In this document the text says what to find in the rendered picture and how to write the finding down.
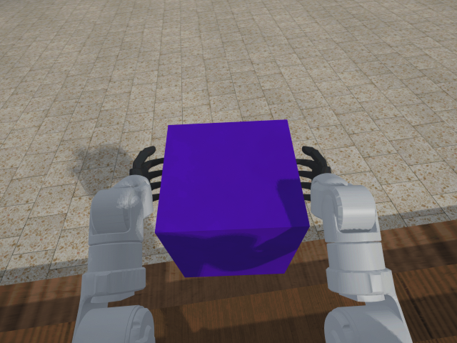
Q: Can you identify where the robot left upper arm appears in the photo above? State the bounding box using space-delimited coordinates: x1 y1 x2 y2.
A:
74 305 156 343

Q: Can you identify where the left robot forearm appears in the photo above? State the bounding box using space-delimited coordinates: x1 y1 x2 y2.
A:
72 175 154 343

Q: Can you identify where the right robot hand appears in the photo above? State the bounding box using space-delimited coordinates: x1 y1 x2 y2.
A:
296 146 331 201

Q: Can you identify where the carton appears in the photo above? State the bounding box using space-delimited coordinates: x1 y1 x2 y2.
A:
155 119 310 277

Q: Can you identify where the right robot forearm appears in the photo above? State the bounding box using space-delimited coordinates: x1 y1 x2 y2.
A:
311 173 413 343

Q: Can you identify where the left robot hand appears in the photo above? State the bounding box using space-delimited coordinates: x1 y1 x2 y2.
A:
129 146 164 202

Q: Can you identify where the robot right upper arm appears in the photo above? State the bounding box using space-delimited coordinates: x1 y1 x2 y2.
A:
324 304 411 343

